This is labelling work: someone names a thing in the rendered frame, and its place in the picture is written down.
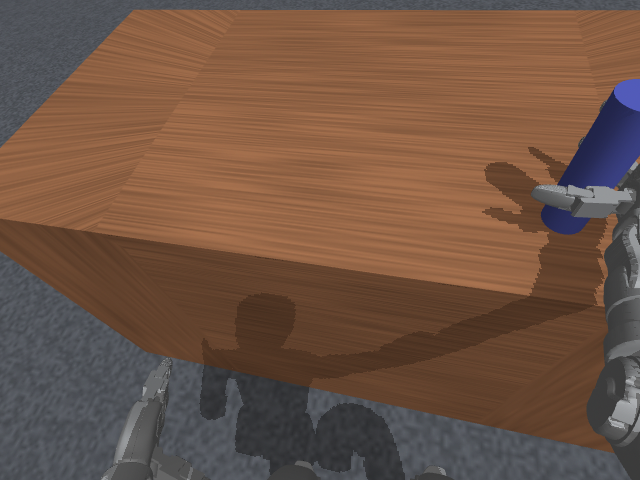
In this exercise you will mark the left robot arm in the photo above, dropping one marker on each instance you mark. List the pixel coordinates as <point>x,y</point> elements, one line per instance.
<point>128,471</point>

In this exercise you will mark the can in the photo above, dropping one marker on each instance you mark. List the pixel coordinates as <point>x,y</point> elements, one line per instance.
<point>610,148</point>

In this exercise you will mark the right robot hand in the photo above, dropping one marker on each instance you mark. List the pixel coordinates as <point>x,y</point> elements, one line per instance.
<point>594,201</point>

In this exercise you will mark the right robot arm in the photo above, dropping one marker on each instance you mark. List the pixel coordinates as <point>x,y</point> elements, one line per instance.
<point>613,409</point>

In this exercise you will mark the left robot hand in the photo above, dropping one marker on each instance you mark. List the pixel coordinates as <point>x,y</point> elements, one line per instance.
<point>139,438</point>

